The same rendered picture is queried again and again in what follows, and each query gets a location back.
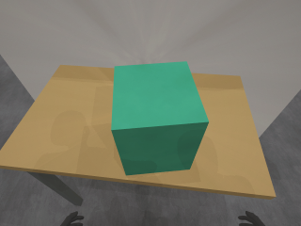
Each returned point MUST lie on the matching robot right hand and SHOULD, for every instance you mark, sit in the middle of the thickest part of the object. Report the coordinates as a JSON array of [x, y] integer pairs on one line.
[[251, 218]]

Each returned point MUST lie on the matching robot left hand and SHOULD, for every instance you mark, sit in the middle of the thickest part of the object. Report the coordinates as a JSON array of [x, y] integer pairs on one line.
[[71, 218]]

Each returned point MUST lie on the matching carton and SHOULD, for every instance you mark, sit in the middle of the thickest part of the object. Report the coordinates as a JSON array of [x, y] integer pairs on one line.
[[158, 119]]

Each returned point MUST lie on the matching table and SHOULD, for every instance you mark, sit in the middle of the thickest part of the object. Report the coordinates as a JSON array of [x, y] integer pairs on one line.
[[67, 132]]

